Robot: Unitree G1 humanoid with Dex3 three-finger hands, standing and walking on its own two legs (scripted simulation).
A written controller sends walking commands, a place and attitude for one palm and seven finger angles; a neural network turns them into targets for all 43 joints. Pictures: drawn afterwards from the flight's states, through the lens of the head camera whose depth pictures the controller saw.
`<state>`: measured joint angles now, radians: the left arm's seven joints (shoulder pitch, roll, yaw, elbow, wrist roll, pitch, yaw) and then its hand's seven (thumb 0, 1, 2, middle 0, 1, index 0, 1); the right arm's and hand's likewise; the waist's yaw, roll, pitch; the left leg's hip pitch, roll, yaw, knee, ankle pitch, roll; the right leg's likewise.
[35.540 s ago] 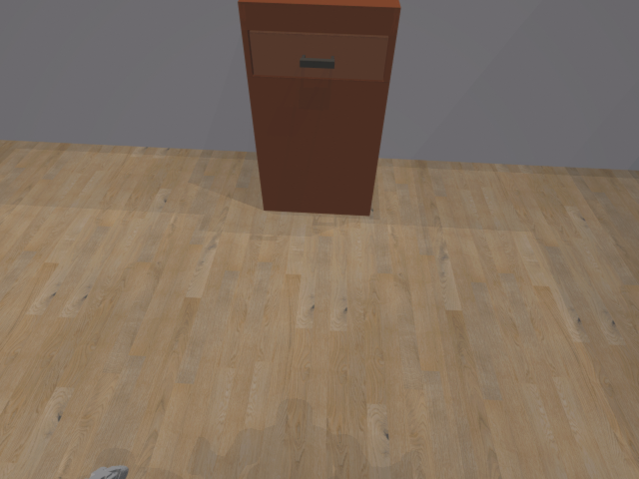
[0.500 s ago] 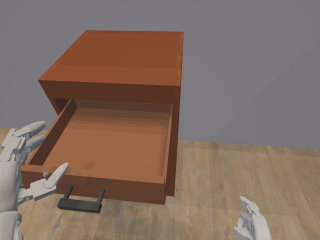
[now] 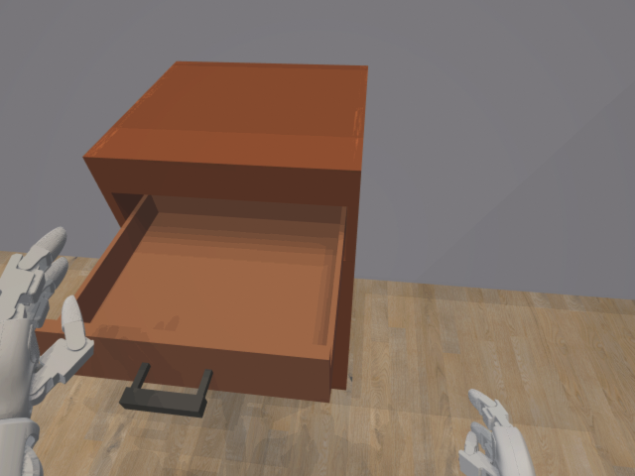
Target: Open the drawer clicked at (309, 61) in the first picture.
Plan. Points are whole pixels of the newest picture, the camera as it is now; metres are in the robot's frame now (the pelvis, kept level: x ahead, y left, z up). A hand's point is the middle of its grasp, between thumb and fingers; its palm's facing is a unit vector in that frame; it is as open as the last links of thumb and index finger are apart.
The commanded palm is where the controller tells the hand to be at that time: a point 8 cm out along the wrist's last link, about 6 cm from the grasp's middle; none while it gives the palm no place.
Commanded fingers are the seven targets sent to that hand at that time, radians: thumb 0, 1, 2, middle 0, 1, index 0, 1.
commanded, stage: step back with the hand held close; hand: left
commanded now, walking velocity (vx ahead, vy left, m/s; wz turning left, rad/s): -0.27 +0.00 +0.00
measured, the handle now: (169, 387) +0.24 +0.25 -0.06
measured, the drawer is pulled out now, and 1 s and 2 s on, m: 0.30 0.30 0.30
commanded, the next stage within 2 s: stop stepping back and stand still in 1.40 s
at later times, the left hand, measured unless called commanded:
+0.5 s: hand (50, 398) +0.14 +0.25 +0.15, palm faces +0.36 -0.82 -0.45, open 7.4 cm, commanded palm +0.08 +0.29 +0.17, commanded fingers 0.00 0.90 0.90 -0.20 -0.30 -0.20 -0.30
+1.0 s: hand out of the picture +0.08 +0.25 +0.15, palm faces +0.40 -0.82 -0.40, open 7.4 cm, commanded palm +0.01 +0.30 +0.17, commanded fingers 0.00 0.90 0.90 -0.20 -0.30 -0.20 -0.30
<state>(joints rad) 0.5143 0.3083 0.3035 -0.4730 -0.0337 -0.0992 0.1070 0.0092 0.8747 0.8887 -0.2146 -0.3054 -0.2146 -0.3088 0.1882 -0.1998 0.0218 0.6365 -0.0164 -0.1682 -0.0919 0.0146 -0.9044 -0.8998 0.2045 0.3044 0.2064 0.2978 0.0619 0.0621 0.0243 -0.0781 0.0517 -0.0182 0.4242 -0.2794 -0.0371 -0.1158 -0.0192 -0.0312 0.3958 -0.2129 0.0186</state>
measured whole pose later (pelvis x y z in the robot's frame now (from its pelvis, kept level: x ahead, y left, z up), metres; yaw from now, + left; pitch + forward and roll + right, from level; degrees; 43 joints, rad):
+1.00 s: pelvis -0.11 +0.01 -0.02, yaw +1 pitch +1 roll -1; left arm 0.64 0.35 0.35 -0.64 -0.02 -0.21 0.18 0.01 0.89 0.89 -0.22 -0.30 -0.22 -0.30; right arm 0.22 -0.21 -0.01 0.62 -0.04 -0.10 -0.08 0.01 -0.90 -0.90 0.21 0.30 0.21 0.30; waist -0.02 -0.02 -0.01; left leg -0.47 0.00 -0.06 0.66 -0.27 -0.01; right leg -0.44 0.00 0.02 0.59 -0.18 0.02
